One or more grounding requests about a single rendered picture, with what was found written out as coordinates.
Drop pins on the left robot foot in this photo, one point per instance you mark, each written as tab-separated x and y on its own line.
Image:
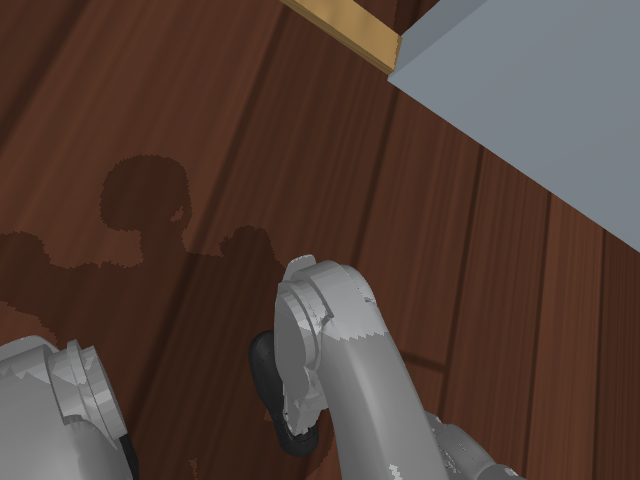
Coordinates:
130	455

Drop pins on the right robot foot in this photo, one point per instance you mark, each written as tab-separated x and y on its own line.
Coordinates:
269	387

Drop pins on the right robot arm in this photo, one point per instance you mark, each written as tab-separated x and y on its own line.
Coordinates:
499	472

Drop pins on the right robot hand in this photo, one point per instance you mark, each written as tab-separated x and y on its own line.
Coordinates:
460	452

